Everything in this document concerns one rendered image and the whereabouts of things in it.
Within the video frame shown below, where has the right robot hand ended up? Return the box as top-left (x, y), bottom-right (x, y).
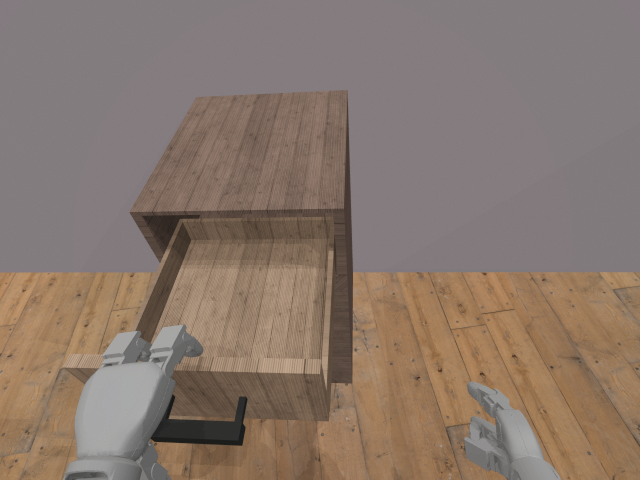
top-left (464, 382), bottom-right (544, 480)

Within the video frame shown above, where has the cabinet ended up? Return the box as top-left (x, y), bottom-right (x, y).
top-left (129, 90), bottom-right (353, 384)

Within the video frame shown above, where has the handle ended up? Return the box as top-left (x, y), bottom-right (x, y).
top-left (150, 394), bottom-right (247, 446)

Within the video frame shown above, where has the robot left forearm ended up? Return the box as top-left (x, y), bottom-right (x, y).
top-left (63, 455), bottom-right (142, 480)

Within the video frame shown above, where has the robot right forearm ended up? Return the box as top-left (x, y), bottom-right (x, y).
top-left (509, 457), bottom-right (561, 480)

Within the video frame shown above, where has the drawer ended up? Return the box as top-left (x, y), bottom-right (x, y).
top-left (63, 217), bottom-right (336, 421)

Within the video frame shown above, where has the left robot hand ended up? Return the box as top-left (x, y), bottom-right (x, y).
top-left (74, 325), bottom-right (203, 480)

